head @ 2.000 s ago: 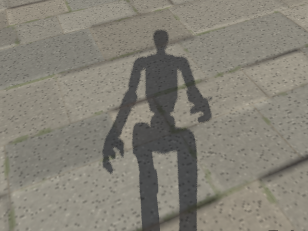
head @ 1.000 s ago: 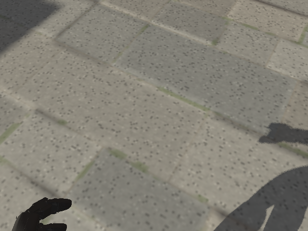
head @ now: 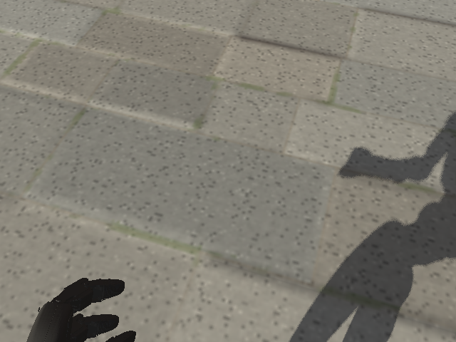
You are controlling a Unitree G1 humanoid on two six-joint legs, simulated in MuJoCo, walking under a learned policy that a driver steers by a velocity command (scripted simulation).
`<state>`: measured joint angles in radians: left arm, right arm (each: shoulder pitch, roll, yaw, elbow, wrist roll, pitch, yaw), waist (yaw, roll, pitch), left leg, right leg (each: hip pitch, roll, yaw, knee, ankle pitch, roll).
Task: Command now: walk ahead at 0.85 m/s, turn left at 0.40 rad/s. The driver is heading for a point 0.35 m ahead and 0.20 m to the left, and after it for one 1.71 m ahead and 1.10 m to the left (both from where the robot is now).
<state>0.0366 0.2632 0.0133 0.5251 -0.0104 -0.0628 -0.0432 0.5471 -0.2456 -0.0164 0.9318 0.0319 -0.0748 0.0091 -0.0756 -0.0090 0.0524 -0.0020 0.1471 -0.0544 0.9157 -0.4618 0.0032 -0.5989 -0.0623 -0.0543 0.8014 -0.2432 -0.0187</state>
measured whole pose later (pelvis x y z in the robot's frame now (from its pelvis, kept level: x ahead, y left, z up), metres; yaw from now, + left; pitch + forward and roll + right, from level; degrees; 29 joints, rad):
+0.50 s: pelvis +0.29 +0.00 +0.02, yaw +22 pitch -1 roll -2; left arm -0.03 0.26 0.04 0.65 0.00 -0.05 0.00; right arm 0.30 -0.32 -0.09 0.66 0.02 -0.02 0.04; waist -0.07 -0.02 0.14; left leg -0.42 -0.15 -0.01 0.57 -0.12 0.16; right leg -0.42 0.06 0.11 1.30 -0.49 0.02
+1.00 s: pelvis +0.46 -0.03 +0.04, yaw +53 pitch +0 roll -2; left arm 0.09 0.32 0.09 0.71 0.02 -0.02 0.02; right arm 0.16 -0.36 -0.08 0.53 0.03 0.06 -0.02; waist 0.00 0.03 0.06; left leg -0.46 -0.16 -0.27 1.02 -0.49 -0.03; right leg -0.30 0.07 0.06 0.47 -0.17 -0.01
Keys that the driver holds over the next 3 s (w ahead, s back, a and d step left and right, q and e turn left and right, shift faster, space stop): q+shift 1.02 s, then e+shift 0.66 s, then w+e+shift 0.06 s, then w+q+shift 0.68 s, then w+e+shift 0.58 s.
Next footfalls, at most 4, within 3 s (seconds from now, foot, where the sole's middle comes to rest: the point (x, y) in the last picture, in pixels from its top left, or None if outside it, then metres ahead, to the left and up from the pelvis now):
0.36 left None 0.42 0.07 -0.73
0.90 right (233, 277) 0.60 -0.04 -0.73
1.28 left None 0.37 0.07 -0.73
1.64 right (252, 279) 0.59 -0.09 -0.73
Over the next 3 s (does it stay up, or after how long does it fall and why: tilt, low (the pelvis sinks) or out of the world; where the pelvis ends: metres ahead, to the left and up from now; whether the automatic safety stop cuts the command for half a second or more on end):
stays up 1.13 0.68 0.04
